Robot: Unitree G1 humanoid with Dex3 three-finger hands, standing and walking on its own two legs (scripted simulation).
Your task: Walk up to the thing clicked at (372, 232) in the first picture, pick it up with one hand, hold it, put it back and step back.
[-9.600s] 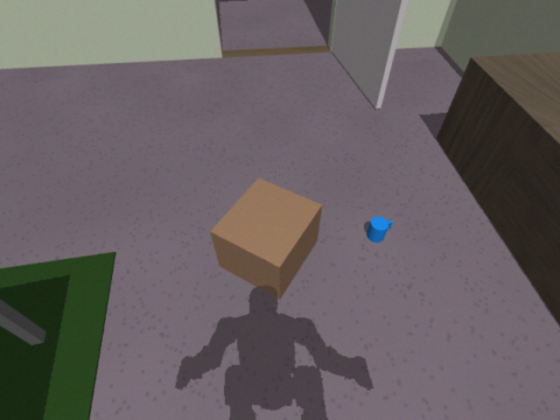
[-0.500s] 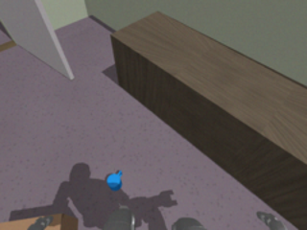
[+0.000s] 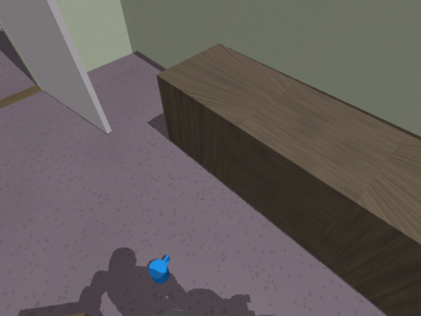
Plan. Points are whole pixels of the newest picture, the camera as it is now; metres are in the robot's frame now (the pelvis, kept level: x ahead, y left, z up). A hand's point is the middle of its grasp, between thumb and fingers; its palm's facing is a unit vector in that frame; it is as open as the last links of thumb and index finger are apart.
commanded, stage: walk up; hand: left
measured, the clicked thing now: (161, 268) +0.42 +0.24 -0.71
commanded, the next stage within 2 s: stand in 0.88 s
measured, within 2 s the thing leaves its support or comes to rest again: neither
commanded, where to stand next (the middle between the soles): +0.03 +0.00 m, yaw +0 degrees
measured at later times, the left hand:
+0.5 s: hand out of the picture +0.07 +0.30 -0.14, palm faces -0.01 -0.93 -0.37, open 7.4 cm
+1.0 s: hand out of the picture +0.10 +0.29 -0.12, palm faces -0.02 -0.93 -0.38, open 7.4 cm
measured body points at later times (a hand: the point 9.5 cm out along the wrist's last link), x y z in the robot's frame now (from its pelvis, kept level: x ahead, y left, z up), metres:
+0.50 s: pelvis +0.01 +0.03 +0.01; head +0.03 +0.04 +0.46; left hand +0.07 +0.35 -0.12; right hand +0.11 -0.27 -0.11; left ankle +0.01 +0.15 -0.72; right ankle +0.04 -0.12 -0.72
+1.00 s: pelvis +0.02 +0.02 +0.03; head +0.03 +0.02 +0.48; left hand +0.10 +0.34 -0.10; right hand +0.12 -0.28 -0.10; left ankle +0.01 +0.15 -0.72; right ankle +0.04 -0.12 -0.72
